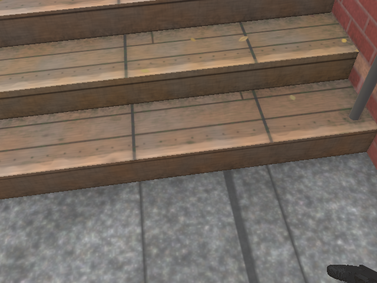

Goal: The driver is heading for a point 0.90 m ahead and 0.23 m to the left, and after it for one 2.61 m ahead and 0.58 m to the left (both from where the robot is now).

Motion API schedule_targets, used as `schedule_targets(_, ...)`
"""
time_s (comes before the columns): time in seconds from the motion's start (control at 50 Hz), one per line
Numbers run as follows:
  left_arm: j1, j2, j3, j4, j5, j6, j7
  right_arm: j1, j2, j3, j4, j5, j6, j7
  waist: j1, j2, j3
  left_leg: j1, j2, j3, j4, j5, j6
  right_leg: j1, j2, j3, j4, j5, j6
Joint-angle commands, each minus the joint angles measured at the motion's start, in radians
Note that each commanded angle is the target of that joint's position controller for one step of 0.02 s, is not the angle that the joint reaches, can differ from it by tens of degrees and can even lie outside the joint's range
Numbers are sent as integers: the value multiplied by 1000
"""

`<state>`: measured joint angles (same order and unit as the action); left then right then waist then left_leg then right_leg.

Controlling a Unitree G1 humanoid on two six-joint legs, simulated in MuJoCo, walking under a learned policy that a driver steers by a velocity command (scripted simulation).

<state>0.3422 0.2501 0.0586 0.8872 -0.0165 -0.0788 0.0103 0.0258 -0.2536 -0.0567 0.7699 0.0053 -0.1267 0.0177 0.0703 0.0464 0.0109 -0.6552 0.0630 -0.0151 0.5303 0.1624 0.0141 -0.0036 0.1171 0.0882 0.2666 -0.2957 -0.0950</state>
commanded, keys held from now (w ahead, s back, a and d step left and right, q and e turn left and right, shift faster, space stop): w+q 1.00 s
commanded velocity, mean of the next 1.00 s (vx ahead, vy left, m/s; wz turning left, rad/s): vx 0.50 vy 0.00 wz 0.46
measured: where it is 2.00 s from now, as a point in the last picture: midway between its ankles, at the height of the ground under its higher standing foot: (130, 126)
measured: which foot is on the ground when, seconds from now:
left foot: up 0.00-0.10, down 0.12-0.60, up 0.62-1.00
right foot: down 0.00-0.14, up 0.16-0.58, down 0.60-1.00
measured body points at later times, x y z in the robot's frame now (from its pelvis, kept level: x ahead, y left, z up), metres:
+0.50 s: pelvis +0.30 +0.03 +0.00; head +0.33 +0.05 +0.45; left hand +0.47 +0.31 -0.08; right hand +0.40 -0.24 -0.11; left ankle +0.23 +0.11 -0.74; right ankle +0.52 -0.10 -0.70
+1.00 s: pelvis +0.55 +0.08 +0.00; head +0.58 +0.10 +0.45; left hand +0.41 +0.35 -0.12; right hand +0.87 +0.00 -0.07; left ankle +0.61 +0.29 -0.69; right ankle +0.52 -0.07 -0.74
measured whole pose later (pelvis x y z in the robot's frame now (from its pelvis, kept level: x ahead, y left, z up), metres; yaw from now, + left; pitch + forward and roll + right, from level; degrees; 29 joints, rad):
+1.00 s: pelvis +0.55 +0.08 +0.00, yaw +32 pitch +2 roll -2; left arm 0.33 0.30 0.07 0.85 0.00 -0.09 0.01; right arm 0.08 -0.29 -0.06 0.58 0.02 -0.04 0.03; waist 0.10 0.05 0.03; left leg -0.67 0.08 -0.02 0.74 -0.03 0.01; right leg 0.01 0.00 -0.18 0.26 -0.30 0.01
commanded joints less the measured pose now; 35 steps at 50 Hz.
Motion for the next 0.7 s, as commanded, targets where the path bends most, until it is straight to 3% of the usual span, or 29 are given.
schedule_targets(0.02,67,150,33,-11,6,-2,7,-127,-76,-6,-105,11,-16,23,16,-107,51,-22,-15,14,-36,-62,52,54,-324,89,-13,475,-101)
schedule_targets(0.06,46,168,37,-15,13,6,10,-73,-100,-12,-105,13,-15,33,-25,-120,5,54,-54,42,-39,-169,90,121,-330,56,77,750,-77)
schedule_targets(0.08,34,181,39,-20,20,11,11,-3,-127,-24,-92,15,-11,33,-62,-140,-53,155,-91,68,-25,-218,112,139,-320,35,169,952,-67)
schedule_targets(0.1,6,186,36,-31,26,19,11,136,-161,-41,-58,14,-7,31,-139,-132,-136,337,-117,81,-50,-193,144,112,-284,-7,344,1070,-47)
schedule_targets(0.12,-6,173,25,-55,36,19,13,303,-204,-52,-29,1,-1,26,-204,-72,-255,633,6,-82,-19,-133,208,-76,-251,-27,602,881,-24)
schedule_targets(0.14,123,68,-6,-62,35,-2,-2,400,-283,-75,-15,-7,3,29,-156,188,-386,1025,241,-573,-64,-279,402,-506,-64,-67,1029,252,73)
schedule_targets(0.16,93,106,-9,-58,25,-31,-16,406,-196,-55,1,11,12,27,-171,187,-394,1092,267,-778,-203,-403,396,-679,-41,39,1113,-215,63)
schedule_targets(0.18,-23,168,6,-103,-7,-54,-27,326,-158,-43,-21,13,20,16,-169,120,-219,967,240,-658,-230,-476,335,-776,-106,65,1123,-157,48)
schedule_targets(0.2,-98,166,1,-122,-8,-67,-29,255,-145,-38,-47,3,26,12,-148,-8,-127,806,204,-553,-258,-416,305,-759,-145,46,1060,-89,41)
schedule_targets(0.22,-126,157,6,-127,9,-69,-25,215,-134,-32,-61,-2,28,12,-113,-86,-53,664,170,-479,-285,-308,292,-725,-172,28,969,-53,48)
schedule_targets(0.26,-93,142,12,-135,31,-51,-16,182,-131,-27,-80,-8,28,10,-54,-56,-36,525,121,-404,-326,-178,285,-626,-206,19,857,-23,72)
schedule_targets(0.3,-85,119,9,-144,38,-34,-6,191,-146,-31,-83,0,28,2,-42,-19,-32,439,93,-332,-342,-105,290,-594,-210,-8,764,7,110)
schedule_targets(0.34,-166,103,3,-178,39,-28,0,220,-178,-42,-80,6,31,-12,-62,-5,-14,386,62,-276,-350,-91,274,-590,-195,-27,616,130,140)
schedule_targets(0.42,-317,78,-7,-225,28,-35,-7,298,-193,-49,-64,20,45,-25,-126,20,-15,341,7,-239,-317,-208,205,-472,-131,-37,333,389,155)
schedule_targets(0.48,-376,107,1,-255,13,-44,-15,343,-181,-49,-55,25,57,-28,-142,42,-19,426,36,-318,-255,-274,191,-466,-115,-5,248,365,149)
schedule_targets(0.52,-378,134,12,-262,9,-56,-23,347,-178,-50,-59,23,66,-32,-129,56,-24,493,60,-387,-194,-291,180,-444,-110,10,201,289,131)
schedule_targets(0.56,-300,159,26,-244,10,-69,-19,312,-167,-48,-76,17,72,-34,-75,79,-48,499,44,-411,-104,-235,152,-325,-109,-11,148,240,92)
schedule_targets(0.58,-207,189,40,-230,20,-75,-10,300,-131,-35,-88,13,69,-34,-27,72,-115,454,-4,-375,14,-199,118,-159,-158,13,136,240,55)
schedule_targets(0.6,-45,250,56,-218,34,-74,1,297,-71,-13,-112,-5,62,-31,37,-38,-256,315,-69,-280,290,-361,75,105,-341,175,162,226,-15)
schedule_targets(0.62,36,321,76,-177,39,-56,-3,442,-32,4,-140,26,51,-30,-29,-371,-349,-35,-176,-152,564,-777,23,382,-553,607,100,82,-184)
schedule_targets(0.64,25,232,62,-184,20,-49,-8,433,-142,-15,-112,42,52,-33,-4,-274,-283,-161,-78,-166,703,-741,7,340,-552,667,62,-151,-171)
schedule_targets(0.66,-11,170,45,-198,16,-44,-6,327,-193,-28,-122,31,59,-33,24,-174,-165,-186,-48,-149,740,-646,-1,228,-501,511,43,-150,-123)
schedule_targets(0.68,-66,156,35,-204,25,-38,-7,274,-183,-31,-134,17,65,-35,5,-112,-95,-148,-15,-121,722,-575,-10,103,-455,383,18,-26,-96)
schedule_targets(0.7,-100,137,28,-198,29,-34,-6,238,-167,-31,-151,6,68,-31,-13,-108,-43,-126,9,-115,685,-527,-14,14,-421,301,-8,80,-89)
Next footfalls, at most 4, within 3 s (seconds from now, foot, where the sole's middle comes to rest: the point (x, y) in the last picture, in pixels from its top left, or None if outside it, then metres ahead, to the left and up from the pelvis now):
0.12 left None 0.27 0.11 -0.78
0.60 right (232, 262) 0.55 -0.05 -0.78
1.10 left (138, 229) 0.66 0.30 -0.78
1.64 right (156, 133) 1.01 0.26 -0.63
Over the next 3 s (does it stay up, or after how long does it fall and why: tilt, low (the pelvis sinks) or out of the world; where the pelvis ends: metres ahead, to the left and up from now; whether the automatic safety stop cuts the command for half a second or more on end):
stays up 1.62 0.30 0.44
